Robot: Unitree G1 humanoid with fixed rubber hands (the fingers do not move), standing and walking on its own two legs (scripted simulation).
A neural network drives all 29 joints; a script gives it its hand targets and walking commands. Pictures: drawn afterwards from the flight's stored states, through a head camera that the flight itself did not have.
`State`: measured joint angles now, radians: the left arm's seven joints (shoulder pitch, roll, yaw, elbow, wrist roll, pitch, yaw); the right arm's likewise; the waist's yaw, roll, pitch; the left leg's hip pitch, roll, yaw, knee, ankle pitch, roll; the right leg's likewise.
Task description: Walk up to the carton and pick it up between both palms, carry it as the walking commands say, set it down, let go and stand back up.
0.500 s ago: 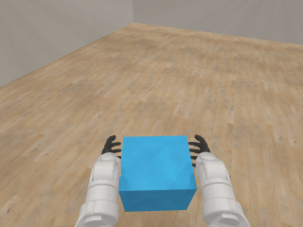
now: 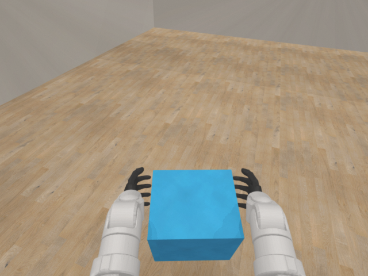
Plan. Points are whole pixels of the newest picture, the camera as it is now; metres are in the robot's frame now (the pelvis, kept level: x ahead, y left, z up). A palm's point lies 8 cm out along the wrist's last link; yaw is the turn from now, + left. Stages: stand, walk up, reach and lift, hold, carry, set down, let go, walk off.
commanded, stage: reach and lift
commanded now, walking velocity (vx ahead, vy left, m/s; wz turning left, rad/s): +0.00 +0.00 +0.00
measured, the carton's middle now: (192, 216) +0.30 -0.01 -0.03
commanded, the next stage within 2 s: hold in 0.08 s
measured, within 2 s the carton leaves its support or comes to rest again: neither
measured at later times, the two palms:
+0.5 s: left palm (133, 200) +0.29 +0.13 +0.05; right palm (256, 199) +0.30 -0.15 +0.06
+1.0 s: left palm (116, 149) +0.40 +0.19 +0.10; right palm (224, 147) +0.41 -0.08 +0.10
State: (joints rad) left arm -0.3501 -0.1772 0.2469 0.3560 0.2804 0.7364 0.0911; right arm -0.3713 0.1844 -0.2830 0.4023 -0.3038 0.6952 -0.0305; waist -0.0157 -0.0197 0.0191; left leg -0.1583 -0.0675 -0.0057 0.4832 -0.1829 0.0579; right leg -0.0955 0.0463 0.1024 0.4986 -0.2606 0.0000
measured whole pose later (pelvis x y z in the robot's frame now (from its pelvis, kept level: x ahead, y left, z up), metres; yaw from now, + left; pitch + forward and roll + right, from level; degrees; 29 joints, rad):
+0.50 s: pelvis +0.00 -0.01 +0.00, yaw +0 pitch -4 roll +0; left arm -0.31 -0.16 0.18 0.33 0.27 0.81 0.08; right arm -0.32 0.17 -0.22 0.34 -0.28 0.79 -0.07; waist 0.01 0.01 -0.12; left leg -0.28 -0.06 -0.02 0.57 -0.25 0.05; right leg -0.22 0.04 0.05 0.59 -0.35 -0.03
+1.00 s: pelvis +0.13 +0.04 -0.01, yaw +3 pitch +4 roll +0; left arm -0.26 -0.15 0.05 -0.15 0.10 1.23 0.26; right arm -0.26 0.15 -0.07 -0.18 -0.11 1.23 -0.26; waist 0.00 0.01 -0.21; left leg -0.31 0.00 0.11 0.59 -0.34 0.03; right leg -0.23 -0.06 -0.12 0.56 -0.38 0.01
